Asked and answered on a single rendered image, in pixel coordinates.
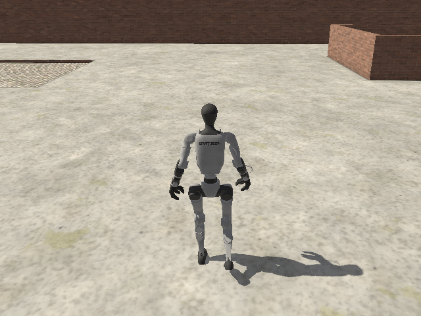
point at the left robot forearm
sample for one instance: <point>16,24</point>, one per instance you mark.
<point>177,175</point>

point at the robot thigh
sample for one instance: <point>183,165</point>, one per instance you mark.
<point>226,198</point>
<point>195,195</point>

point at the right robot thigh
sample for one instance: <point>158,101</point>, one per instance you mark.
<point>226,198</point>

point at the right robot forearm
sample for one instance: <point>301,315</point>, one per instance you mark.
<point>243,171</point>

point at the robot right upper arm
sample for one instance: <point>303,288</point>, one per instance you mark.
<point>234,149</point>

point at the left robot thigh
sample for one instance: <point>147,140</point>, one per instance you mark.
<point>195,195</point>

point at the robot right hand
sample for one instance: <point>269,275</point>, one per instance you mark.
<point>241,181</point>

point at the robot left hand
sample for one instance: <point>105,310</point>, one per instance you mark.
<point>175,189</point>

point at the robot left upper arm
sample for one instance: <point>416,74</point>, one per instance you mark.
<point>185,150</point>

